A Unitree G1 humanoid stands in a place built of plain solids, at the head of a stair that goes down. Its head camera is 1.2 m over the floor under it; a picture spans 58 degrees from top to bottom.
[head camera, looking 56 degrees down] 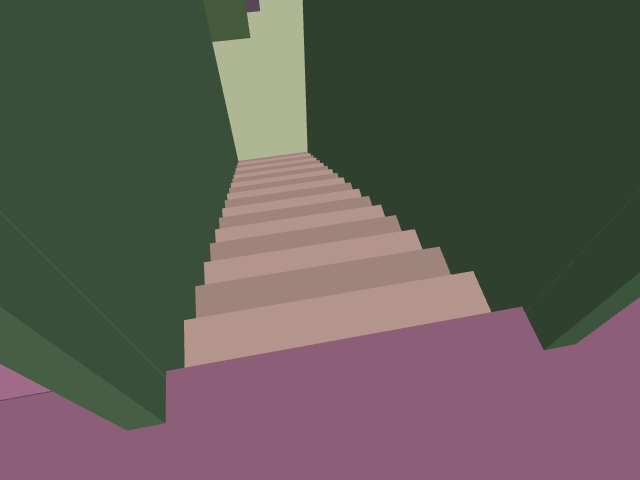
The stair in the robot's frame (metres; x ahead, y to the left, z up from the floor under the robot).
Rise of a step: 0.19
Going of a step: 0.24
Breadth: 1.06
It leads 11 degrees to the left of straight ahead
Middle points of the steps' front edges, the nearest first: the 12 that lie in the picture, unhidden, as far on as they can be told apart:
0.47 -0.09 0.00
0.70 -0.05 -0.19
0.94 0.00 -0.39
1.17 0.04 -0.58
1.41 0.08 -0.77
1.64 0.13 -0.97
1.88 0.17 -1.16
2.11 0.22 -1.36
2.35 0.26 -1.55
2.58 0.30 -1.75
2.82 0.35 -1.94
3.05 0.39 -2.13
